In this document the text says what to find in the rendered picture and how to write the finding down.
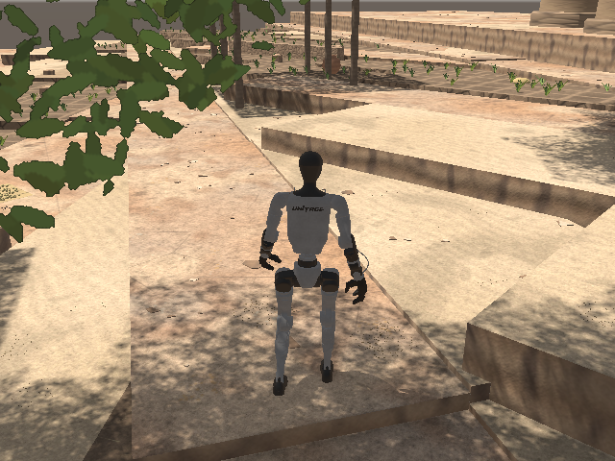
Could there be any robot right upper arm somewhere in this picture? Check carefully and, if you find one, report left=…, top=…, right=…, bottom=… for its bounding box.
left=330, top=194, right=353, bottom=249

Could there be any robot right shin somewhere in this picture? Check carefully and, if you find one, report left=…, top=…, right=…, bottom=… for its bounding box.
left=322, top=311, right=335, bottom=370

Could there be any robot right hand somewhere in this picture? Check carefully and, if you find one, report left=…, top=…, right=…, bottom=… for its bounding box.
left=345, top=278, right=367, bottom=304

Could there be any robot left hand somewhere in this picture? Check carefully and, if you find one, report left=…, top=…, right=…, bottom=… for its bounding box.
left=259, top=254, right=282, bottom=271

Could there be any humanoid robot head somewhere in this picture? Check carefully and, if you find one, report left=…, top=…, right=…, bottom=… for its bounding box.
left=293, top=151, right=326, bottom=197

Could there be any right robot forearm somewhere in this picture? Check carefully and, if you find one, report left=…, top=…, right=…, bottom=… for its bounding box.
left=344, top=234, right=364, bottom=281

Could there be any left robot forearm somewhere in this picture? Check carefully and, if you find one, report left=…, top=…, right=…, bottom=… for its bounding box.
left=259, top=229, right=275, bottom=258

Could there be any robot left upper arm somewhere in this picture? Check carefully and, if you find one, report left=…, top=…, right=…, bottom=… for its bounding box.
left=263, top=192, right=290, bottom=243

